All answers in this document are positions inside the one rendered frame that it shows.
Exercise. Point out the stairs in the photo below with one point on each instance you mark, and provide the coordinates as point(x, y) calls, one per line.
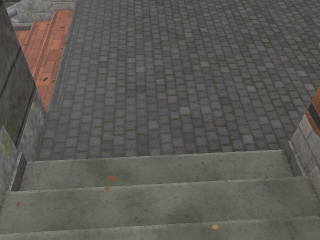
point(242, 195)
point(42, 47)

